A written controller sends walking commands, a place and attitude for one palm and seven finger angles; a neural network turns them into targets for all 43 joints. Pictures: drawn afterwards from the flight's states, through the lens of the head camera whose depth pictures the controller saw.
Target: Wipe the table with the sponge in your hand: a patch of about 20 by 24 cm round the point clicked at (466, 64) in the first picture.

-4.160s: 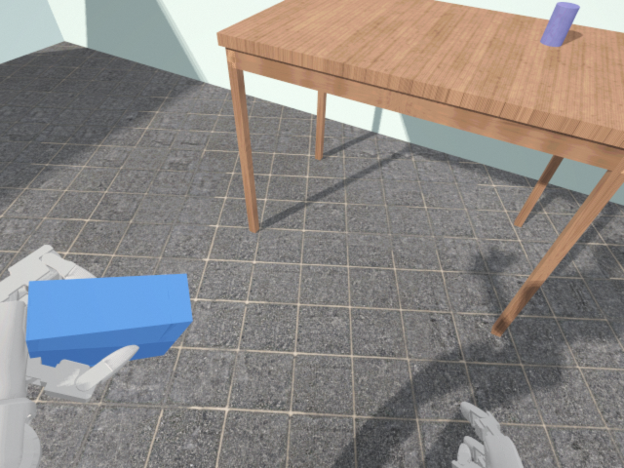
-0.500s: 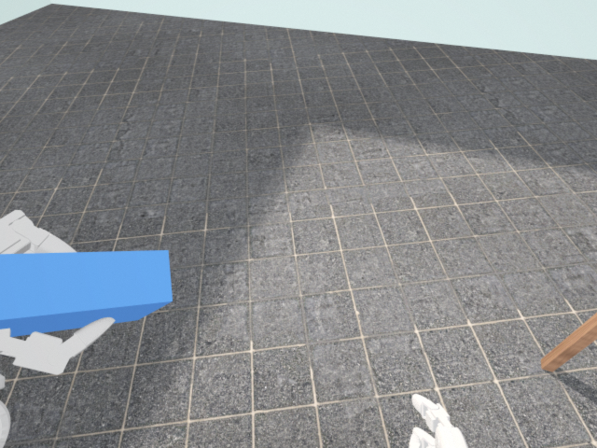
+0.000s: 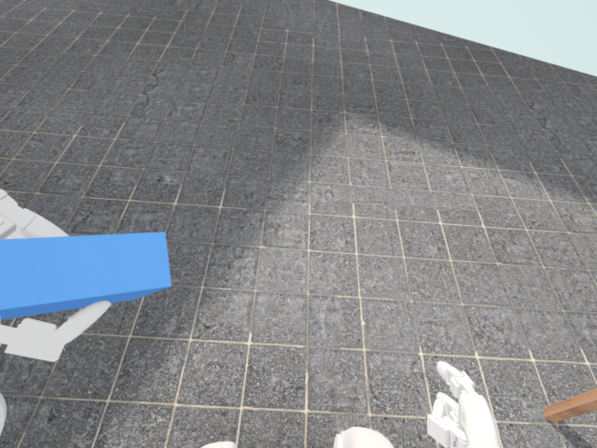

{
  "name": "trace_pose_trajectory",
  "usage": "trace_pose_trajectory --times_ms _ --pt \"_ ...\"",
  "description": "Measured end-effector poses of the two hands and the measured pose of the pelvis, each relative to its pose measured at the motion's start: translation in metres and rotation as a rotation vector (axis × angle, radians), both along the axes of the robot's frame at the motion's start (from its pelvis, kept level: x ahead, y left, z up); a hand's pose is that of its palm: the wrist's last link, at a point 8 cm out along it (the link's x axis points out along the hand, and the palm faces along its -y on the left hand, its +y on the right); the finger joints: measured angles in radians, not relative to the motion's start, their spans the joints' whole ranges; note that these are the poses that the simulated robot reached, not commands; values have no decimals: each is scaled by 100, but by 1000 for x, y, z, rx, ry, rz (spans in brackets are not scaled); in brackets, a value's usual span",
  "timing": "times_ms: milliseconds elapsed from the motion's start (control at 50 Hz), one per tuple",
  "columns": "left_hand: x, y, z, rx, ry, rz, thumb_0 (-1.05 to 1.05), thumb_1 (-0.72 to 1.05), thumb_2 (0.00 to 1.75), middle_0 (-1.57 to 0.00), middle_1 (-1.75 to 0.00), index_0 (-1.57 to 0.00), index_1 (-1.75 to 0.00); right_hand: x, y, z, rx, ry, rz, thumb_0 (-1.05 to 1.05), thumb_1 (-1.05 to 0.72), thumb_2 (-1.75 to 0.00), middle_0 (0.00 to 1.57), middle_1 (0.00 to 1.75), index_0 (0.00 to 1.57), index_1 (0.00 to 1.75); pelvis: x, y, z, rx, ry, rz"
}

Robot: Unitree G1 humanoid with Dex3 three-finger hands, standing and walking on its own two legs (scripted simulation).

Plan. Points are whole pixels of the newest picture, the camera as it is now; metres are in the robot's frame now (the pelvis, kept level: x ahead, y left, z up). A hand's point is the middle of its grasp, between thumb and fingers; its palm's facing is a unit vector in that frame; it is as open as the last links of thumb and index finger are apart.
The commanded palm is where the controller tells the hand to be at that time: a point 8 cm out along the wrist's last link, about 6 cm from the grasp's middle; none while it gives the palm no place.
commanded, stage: turn to face it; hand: left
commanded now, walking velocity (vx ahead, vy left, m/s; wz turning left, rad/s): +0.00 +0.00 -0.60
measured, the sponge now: (102, 275) +0.24 +0.21 +0.17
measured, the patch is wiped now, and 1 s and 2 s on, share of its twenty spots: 0.00 0.00 0.00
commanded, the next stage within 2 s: none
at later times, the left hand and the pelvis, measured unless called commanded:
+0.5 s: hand (225, 253) +0.26 +0.10 +0.19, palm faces +0.14 -0.86 -0.49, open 9.3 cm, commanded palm +0.22 +0.17 +0.19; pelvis +0.00 -0.07 +0.01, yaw -13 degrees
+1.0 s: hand (316, 287) +0.24 +0.01 +0.17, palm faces -0.03 -0.85 -0.53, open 9.3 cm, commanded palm +0.20 +0.08 +0.19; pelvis -0.07 -0.09 -0.01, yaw -30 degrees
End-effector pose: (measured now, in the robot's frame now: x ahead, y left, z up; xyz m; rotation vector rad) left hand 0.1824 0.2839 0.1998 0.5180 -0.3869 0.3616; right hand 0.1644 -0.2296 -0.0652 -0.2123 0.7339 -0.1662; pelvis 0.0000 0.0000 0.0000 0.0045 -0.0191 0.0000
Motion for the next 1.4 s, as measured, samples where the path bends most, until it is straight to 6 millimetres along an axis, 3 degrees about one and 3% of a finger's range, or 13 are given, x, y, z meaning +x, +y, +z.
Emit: trace_pose_trajectory --times_ms 80,160,240,320,460,580,680,860,940,1040,1180,1280,1400 --pt "-3 -19 13 3 15 -24 -1 -44 102 -82 -137 -83 -137 14 32 0 96 -16 78 1 -90 -90 20 30 20 30 8 -8 9 -10 3 -14" --pt "1 -36 21 41 37 -15 -1 -44 102 -82 -137 -83 -137 23 40 -5 169 -37 119 1 -90 -90 20 30 20 30 15 -21 11 -8 -3 -45" --pt "17 -53 12 70 67 22 -1 -44 102 -82 -137 -83 -137 30 18 -21 208 -74 111 1 -90 -90 20 30 20 30 19 -42 -2 5 -16 -87" --pt "39 -82 -7 -8 118 -17 -1 -44 102 -82 -137 -83 -137 20 -28 -30 162 -46 48 1 -90 -90 20 30 21 30 10 -54 -4 21 -20 -126" --pt "48 -134 2 21 139 -235 -1 -44 102 -82 -137 -83 -136 -38 -112 -9 22 13 -157 1 -90 -90 20 30 20 30 0 -68 7 57 10 -204" --pt "49 -139 19 84 92 -281 -1 -44 102 -83 -137 -83 -136 -92 -147 0 -40 77 -275 1 -91 -90 19 30 19 30 -8 -72 11 73 42 -271" --pt "49 -139 6 27 107 -284 -1 -44 102 -83 -137 -83 -136 -123 -142 0 -25 106 -314 1 -91 -90 19 30 19 30 -22 -67 10 75 51 -323" --pt "38 -168 -2 60 127 -405 -1 -44 102 -83 -137 -83 -136 -160 -99 -16 98 48 -369 1 -90 -90 19 30 20 30 -49 -65 4 36 13 -435" --pt "39 -194 -1 98 138 -425 -1 -44 102 -83 -137 -83 -136 -177 -90 -34 182 29 -386 1 -90 -90 20 30 20 30 -59 -77 -1 1 5 -502" --pt "41 -239 -10 92 126 -513 -1 -44 102 -83 -137 -83 -136 -213 -105 -54 202 77 -428 1 -90 -90 20 30 20 30 -86 -88 -10 -5 -12 -544" --pt "22 -273 -1 124 170 -683 -1 -44 102 -83 -137 -83 -136 -277 -142 -29 109 116 -594 1 -90 -90 20 30 20 30 -103 -88 5 41 6 -638" --pt "17 -272 10 128 116 -716 -1 -44 102 -83 -137 -83 -136 -312 -155 -8 32 120 -668 1 -90 -90 19 30 20 30 -110 -84 9 64 24 -697" --pt "19 -265 -3 38 98 -735 -1 -44 102 -83 -136 -83 -136 -334 -146 5 -24 94 -707 1 -91 -90 19 30 19 30 -120 -68 5 57 33 -750"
